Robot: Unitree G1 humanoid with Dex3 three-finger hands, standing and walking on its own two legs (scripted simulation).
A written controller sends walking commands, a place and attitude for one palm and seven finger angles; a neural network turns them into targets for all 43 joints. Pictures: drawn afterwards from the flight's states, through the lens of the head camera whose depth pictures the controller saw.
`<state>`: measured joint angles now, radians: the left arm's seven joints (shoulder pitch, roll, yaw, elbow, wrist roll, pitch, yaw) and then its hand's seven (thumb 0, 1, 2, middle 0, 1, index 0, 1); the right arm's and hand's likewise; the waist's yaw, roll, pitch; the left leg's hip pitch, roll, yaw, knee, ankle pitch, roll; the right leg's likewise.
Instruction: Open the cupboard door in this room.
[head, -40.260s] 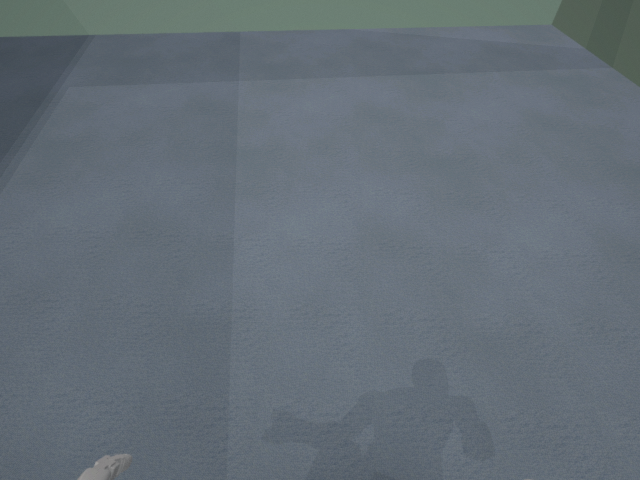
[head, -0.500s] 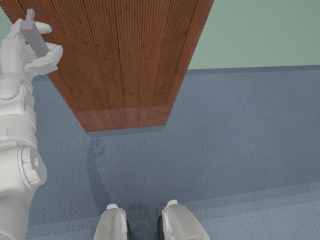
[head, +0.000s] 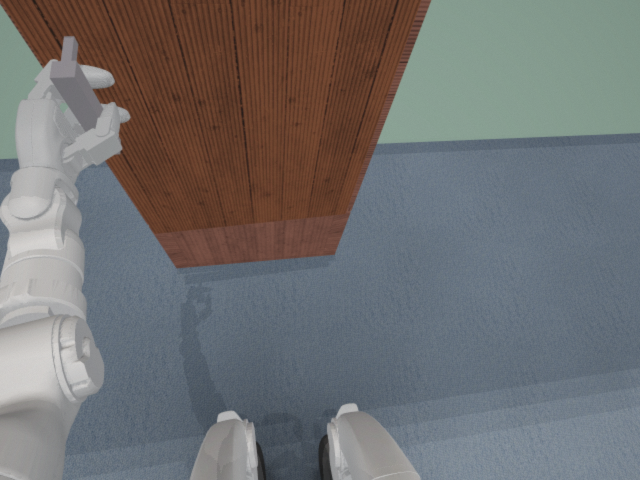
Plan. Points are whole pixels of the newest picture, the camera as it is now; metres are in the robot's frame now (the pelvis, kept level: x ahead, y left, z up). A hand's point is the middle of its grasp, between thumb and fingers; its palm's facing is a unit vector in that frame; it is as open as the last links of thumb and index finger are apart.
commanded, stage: pull the door open along its arc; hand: left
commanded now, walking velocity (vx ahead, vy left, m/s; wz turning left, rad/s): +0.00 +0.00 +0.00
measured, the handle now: (91, 99) +0.57 +0.23 +0.06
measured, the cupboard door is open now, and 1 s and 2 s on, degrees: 2 45 46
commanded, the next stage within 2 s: open thumb and fingers to let go in 0.72 s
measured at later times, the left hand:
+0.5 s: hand (173, 256) +0.36 +0.12 +0.06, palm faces +0.32 -0.95 +0.05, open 6.1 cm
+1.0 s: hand (264, 319) +0.29 +0.04 +0.06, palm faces +0.43 -0.90 -0.03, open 6.4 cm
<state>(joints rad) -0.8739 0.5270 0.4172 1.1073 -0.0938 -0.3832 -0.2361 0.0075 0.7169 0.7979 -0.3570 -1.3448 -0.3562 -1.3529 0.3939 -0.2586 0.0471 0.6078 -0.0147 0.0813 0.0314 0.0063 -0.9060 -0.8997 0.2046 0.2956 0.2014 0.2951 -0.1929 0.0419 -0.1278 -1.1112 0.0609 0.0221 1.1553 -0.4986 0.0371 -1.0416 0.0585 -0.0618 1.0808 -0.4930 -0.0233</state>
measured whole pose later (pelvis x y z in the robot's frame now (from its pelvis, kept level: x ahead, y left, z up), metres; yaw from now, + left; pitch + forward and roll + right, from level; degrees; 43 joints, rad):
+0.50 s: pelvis +0.01 -0.01 +0.02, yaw +2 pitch +18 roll -1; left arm -0.15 0.01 0.04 0.39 -0.06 -0.41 0.29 0.02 0.68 0.75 -0.34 -1.34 -0.36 -1.33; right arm 0.23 -0.22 -0.01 0.54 -0.04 0.04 0.08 0.01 -0.91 -0.90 0.20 0.30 0.20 0.29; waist -0.03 0.03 -0.17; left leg -0.88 0.02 0.04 1.06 -0.49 0.02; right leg -0.84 0.03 -0.04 1.04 -0.52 -0.03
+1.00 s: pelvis +0.00 -0.07 +0.02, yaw +6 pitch +14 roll +2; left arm 0.09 -0.09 -0.20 0.24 0.09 -0.37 0.55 0.01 0.60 0.75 -0.37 -1.32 -0.38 -1.33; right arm 0.17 -0.18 0.01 0.60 -0.08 -0.02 0.01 0.01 -0.91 -0.90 0.20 0.30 0.20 0.30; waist -0.01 0.02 -0.15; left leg -0.83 0.01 -0.03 1.03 -0.45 -0.04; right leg -0.78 0.02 -0.12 1.07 -0.54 -0.11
